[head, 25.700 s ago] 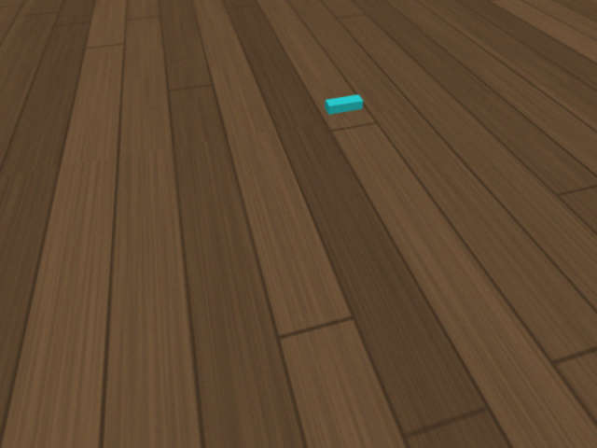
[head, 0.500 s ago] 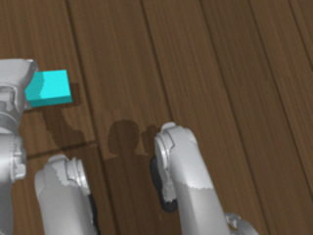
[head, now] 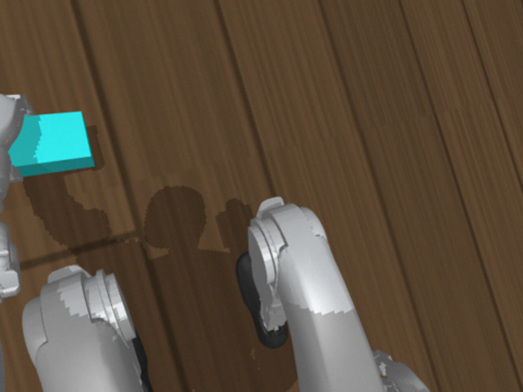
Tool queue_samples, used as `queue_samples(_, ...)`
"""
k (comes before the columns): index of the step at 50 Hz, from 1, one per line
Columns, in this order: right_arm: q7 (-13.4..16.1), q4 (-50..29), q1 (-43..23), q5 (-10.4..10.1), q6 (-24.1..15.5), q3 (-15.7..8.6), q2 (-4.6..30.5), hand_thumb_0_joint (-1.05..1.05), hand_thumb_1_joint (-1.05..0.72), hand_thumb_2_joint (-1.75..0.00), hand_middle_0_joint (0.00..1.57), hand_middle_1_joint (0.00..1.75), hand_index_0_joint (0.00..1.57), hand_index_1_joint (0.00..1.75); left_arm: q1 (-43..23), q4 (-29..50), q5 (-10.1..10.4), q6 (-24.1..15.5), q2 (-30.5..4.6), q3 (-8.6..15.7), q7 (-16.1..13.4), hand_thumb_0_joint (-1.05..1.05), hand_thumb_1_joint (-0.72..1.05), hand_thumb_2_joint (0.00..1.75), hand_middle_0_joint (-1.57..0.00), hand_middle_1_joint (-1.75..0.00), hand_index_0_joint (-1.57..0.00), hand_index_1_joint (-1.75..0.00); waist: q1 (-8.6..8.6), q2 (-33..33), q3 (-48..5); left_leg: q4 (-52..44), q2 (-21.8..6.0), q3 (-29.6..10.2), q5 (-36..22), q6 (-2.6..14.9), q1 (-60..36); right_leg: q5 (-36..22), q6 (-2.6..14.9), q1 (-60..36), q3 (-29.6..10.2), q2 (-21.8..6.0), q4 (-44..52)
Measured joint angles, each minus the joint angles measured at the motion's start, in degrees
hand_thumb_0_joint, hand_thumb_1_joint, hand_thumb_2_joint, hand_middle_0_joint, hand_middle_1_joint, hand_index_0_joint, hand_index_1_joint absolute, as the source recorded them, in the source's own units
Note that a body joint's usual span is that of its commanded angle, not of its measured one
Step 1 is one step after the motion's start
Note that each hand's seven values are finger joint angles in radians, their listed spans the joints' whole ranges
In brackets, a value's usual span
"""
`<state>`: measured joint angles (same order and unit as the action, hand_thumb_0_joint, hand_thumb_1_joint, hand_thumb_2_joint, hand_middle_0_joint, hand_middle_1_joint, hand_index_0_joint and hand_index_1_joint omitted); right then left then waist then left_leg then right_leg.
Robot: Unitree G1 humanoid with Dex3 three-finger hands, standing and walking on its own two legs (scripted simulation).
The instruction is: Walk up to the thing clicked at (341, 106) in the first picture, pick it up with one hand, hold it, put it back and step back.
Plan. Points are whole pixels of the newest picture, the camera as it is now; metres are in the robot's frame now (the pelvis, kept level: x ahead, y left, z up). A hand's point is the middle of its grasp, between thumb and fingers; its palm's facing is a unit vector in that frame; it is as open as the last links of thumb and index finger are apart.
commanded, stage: rest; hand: left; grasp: from above
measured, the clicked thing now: (9, 149) +0.51 +0.23 -0.24
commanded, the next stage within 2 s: open in 0.98 s
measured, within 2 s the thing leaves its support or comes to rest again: rests again in 0.78 s
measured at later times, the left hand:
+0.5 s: hand (11, 151) +0.50 +0.23 -0.24, palm faces -0.45 -0.07 -0.89, open 10.4 cm
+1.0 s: hand (12, 150) +0.51 +0.23 -0.25, palm faces -0.45 -0.07 -0.89, open 10.4 cm
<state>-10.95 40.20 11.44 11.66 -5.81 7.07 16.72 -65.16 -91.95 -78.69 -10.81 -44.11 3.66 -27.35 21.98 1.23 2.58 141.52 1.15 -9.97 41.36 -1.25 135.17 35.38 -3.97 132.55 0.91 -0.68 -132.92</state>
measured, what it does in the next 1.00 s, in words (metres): stands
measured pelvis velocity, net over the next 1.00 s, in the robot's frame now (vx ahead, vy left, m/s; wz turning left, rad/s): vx -0.01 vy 0.01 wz -0.08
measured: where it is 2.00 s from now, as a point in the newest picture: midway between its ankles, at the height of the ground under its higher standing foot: (205, 351)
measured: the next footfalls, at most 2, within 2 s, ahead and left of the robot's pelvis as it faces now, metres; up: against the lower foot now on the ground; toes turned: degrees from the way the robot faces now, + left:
none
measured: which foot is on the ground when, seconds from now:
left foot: down 0.00-1.00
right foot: down 0.00-1.00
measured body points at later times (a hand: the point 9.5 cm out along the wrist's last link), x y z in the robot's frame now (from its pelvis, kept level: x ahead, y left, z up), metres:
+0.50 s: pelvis +0.00 +0.01 -0.01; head +0.29 +0.09 +0.32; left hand +0.52 +0.23 -0.19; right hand -0.01 -0.26 -0.07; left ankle +0.06 +0.13 -0.28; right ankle +0.12 -0.15 -0.28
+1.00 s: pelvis -0.01 +0.01 -0.01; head +0.28 +0.10 +0.32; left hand +0.53 +0.23 -0.20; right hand -0.01 -0.24 -0.06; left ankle +0.06 +0.13 -0.28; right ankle +0.12 -0.14 -0.28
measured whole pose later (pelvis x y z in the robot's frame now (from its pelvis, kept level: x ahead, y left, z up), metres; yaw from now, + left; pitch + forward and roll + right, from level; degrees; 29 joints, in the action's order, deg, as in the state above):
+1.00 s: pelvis -0.01 +0.01 -0.01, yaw -5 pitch +29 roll -15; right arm -16.2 36.1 9.6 14.8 -12.0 16.6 19.7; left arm -69.2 -102.8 -78.4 -10.5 -55.0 3.5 -34.3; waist 27.2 5.4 9.7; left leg 146.2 0.9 -14.2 41.9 -0.1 135.1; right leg 34.1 -4.7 130.0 4.5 0.8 -133.2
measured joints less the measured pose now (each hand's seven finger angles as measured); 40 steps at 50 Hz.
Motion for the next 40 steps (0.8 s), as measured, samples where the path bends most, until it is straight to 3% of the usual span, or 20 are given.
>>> queue_samples(18, -2.5, -1.3, -0.7, 1.6, -2.5, 3.4, 1.2, 0.0, -0.91, -0.89, 0.2, 0.3, 0.2, 0.3, -1.1, -5.2, -0.5, 0.0, -5.5, 3.0, -3.1, -0.01, 0.0, 0.44, -0.68, -0.53, -0.67, -0.52, 2.8, 1.7, 3.5, 2.9, -0.2, -1.9, 0.8, 0.35, 0.5, -0.2, -0.46, -0.3, 1.4, 0.8, -1.1)
queue_samples(40, -4.8, -3.0, -1.5, 3.0, -5.2, 7.7, 2.6, 0.0, -0.91, -0.9, 0.2, 0.3, 0.2, 0.3, -3.0, -9.7, -0.8, 0.5, -9.9, 1.9, -6.8, 0.0, -0.01, 0.45, -0.69, -0.53, -0.68, -0.52, 5.02, 3.7, 6.3, 4.6, -0.3, -3.6, 0.8, 1.14, 0.2, -0.9, -0.45, -1.9, 3.0, 1.4, -0.8)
